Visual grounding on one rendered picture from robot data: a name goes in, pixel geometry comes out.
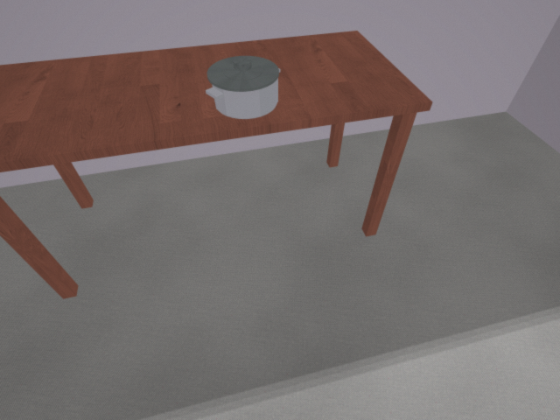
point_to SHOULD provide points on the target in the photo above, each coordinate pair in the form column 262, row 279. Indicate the table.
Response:
column 59, row 111

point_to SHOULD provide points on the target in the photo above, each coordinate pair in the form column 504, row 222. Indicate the lid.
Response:
column 262, row 74

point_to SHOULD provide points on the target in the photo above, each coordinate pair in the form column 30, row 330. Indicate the knob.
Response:
column 242, row 64

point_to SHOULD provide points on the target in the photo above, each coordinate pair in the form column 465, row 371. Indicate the pot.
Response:
column 245, row 105

